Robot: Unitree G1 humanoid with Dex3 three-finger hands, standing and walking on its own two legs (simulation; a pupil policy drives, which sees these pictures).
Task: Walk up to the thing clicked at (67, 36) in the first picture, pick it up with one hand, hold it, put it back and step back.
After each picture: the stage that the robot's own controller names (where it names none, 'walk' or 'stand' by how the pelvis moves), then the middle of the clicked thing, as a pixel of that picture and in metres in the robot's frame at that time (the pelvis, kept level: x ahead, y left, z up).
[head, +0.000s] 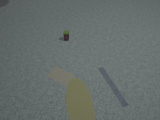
stand; (66, 35) +1.52 +0.13 -0.72
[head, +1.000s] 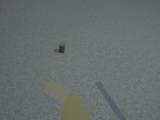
walk; (61, 47) +1.40 +0.12 -0.71
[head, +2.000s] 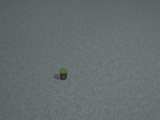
walk; (63, 74) +0.92 +0.11 -0.72
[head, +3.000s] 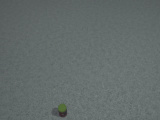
walk; (62, 110) +0.55 +0.14 -0.69
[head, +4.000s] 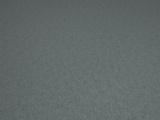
stand; out of the picture +0.35 +0.08 -0.71
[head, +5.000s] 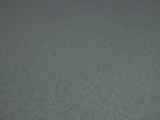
stand; out of the picture +0.34 +0.10 -0.72
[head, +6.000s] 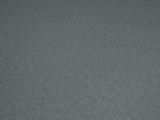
stand; out of the picture +0.34 +0.11 -0.73
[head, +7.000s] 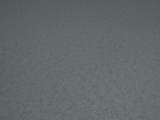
stand; out of the picture +0.34 +0.12 -0.73
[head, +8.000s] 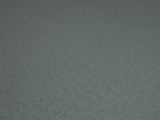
stand; out of the picture +0.33 +0.12 -0.73
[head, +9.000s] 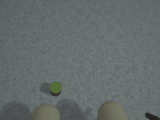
go down; (55, 89) +0.40 +0.10 -0.48
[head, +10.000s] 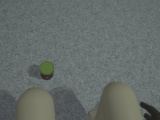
go down; (47, 71) +0.44 +0.11 -0.33
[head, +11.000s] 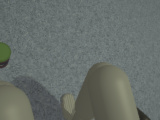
close in; out of the picture +0.44 +0.15 -0.24
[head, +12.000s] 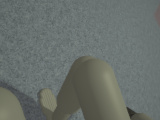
close; out of the picture +0.44 +0.18 -0.24
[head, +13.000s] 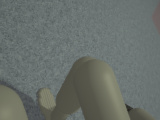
lift; out of the picture +0.42 +0.17 -0.24
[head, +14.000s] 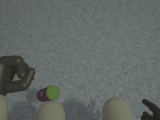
lift; (47, 94) +0.36 +0.16 -0.32
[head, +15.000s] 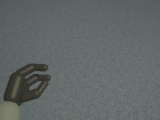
go down; out of the picture +0.41 +0.09 -0.70
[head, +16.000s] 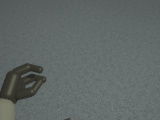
go down; out of the picture +0.46 +0.12 -0.71
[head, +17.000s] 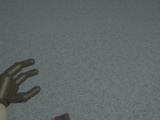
stand; (62, 119) +0.50 +0.12 -0.70
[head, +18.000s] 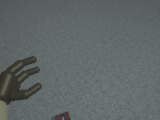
stand; (62, 117) +0.52 +0.13 -0.71
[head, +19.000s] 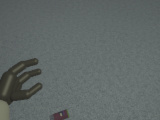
stand; (61, 115) +0.53 +0.14 -0.71
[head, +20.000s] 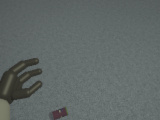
stand; (60, 113) +0.54 +0.14 -0.71
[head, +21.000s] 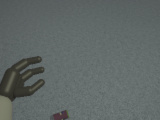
stand; (61, 116) +0.54 +0.14 -0.71
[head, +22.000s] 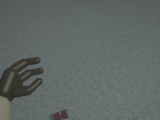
stand; (60, 115) +0.54 +0.14 -0.72
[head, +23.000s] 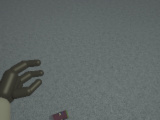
stand; (60, 116) +0.54 +0.14 -0.72
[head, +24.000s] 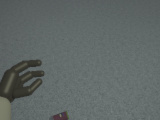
stand; (60, 117) +0.53 +0.14 -0.72
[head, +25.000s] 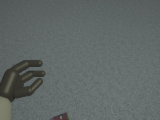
stand; (61, 118) +0.52 +0.14 -0.72
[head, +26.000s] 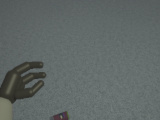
stand; (61, 117) +0.52 +0.13 -0.72
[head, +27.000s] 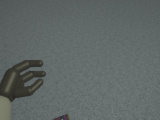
stand; out of the picture +0.51 +0.13 -0.72
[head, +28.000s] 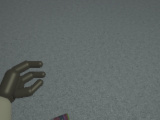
close; (61, 119) +0.51 +0.13 -0.72
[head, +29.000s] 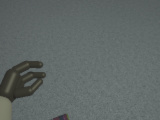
stand; out of the picture +0.50 +0.13 -0.72
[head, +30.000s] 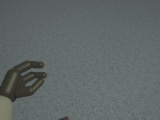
close; out of the picture +0.49 +0.12 -0.72
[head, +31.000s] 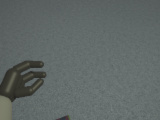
close; out of the picture +0.49 +0.12 -0.72
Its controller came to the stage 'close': yes
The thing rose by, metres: 0.29
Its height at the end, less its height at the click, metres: -0.02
